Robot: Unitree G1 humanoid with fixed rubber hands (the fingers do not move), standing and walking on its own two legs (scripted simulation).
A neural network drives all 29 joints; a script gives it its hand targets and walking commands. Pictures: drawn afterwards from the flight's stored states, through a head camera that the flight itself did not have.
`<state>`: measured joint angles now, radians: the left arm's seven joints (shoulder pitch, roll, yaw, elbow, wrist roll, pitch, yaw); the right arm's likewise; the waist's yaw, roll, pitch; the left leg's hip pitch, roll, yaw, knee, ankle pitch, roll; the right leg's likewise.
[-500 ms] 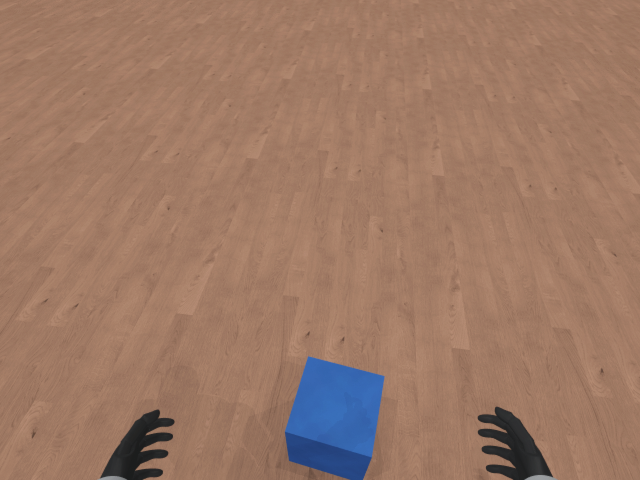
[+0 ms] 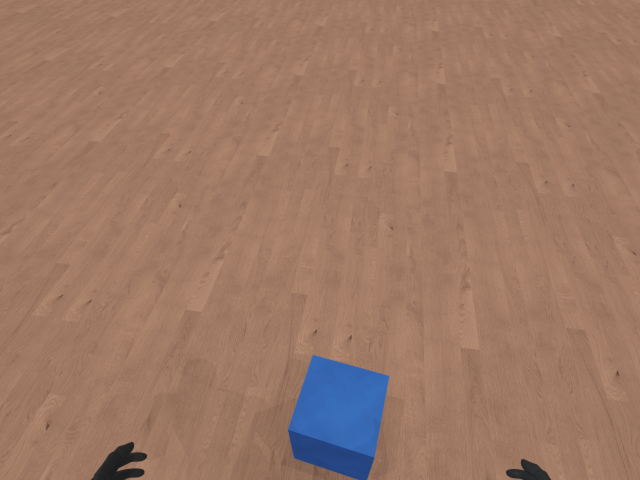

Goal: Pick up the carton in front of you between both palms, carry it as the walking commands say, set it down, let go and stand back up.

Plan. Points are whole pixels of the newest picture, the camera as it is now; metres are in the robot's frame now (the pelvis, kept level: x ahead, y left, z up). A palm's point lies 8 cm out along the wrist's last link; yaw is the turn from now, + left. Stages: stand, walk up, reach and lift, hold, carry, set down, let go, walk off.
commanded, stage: stand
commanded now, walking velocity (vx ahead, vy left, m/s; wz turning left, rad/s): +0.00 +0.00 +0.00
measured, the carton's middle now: (339, 418) +0.42 -0.03 -0.65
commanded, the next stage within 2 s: none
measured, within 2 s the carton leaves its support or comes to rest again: neither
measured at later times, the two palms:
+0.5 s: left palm out of the picture +0.08 +0.28 -0.09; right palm out of the picture +0.07 -0.29 -0.11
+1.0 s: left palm out of the picture +0.06 +0.29 -0.09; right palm out of the picture +0.05 -0.30 -0.11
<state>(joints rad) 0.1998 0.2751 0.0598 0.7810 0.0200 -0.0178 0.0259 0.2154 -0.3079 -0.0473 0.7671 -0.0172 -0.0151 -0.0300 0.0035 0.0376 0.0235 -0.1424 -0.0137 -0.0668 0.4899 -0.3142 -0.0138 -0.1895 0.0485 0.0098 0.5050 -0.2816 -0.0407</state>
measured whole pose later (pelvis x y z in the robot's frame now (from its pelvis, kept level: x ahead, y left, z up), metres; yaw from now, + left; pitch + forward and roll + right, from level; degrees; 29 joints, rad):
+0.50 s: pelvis -0.02 -0.01 +0.00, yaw +0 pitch -3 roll +0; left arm 0.19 0.30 0.05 0.89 0.01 -0.02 0.02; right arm 0.22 -0.33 -0.03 0.88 -0.01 -0.02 -0.04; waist 0.00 0.03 0.04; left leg -0.12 0.00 -0.07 0.43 -0.26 -0.03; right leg -0.16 0.05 0.01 0.44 -0.22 -0.05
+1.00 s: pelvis -0.03 +0.00 +0.01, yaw +0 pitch -3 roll +0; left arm 0.17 0.33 0.04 0.95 0.00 -0.02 0.02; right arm 0.20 -0.35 -0.02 0.95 0.00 -0.03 -0.04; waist 0.00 0.02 0.05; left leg -0.11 0.00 -0.06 0.39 -0.22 -0.02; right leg -0.15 0.05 0.01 0.40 -0.19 -0.04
